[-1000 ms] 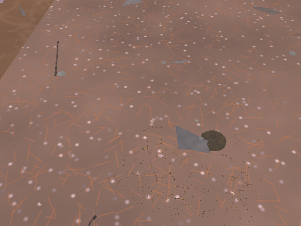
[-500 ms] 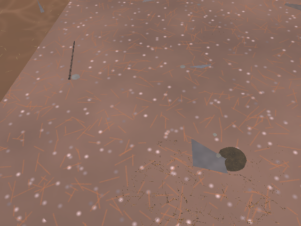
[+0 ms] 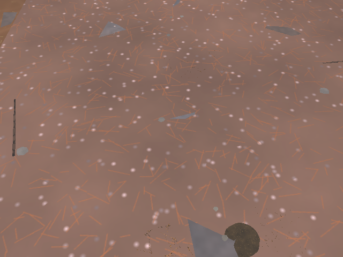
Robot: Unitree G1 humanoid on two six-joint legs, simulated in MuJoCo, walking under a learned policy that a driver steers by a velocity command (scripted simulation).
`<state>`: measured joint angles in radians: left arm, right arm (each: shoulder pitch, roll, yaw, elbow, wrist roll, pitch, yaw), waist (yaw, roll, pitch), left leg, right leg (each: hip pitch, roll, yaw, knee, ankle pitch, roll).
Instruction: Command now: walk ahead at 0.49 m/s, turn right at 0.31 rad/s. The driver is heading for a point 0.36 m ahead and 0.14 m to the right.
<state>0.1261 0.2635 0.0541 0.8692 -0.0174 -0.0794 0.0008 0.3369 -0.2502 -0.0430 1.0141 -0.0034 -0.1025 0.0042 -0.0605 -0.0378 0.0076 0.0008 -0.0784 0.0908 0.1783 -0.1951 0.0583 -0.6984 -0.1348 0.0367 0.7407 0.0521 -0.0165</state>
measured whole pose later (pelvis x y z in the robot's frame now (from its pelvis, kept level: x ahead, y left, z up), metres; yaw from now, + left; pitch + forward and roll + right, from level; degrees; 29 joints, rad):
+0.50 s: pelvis +0.26 -0.08 +0.00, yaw -11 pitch +2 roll +0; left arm 0.23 0.25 0.05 0.82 0.01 -0.06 -0.01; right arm 0.11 -0.29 -0.05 0.87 0.00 -0.07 -0.02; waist 0.02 0.04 0.05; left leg -0.63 0.09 -0.05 0.78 -0.10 -0.04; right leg -0.19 0.10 0.01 0.31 -0.15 -0.09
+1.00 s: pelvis +0.36 -0.06 -0.01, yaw -12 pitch +0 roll +0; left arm 0.25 0.24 0.04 0.97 0.01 0.02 0.03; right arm 0.06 -0.23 -0.04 0.96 0.00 -0.02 -0.01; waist 0.01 0.00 0.03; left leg -0.35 -0.01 0.02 0.52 -0.17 0.03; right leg -0.10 0.04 0.03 0.49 -0.40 -0.03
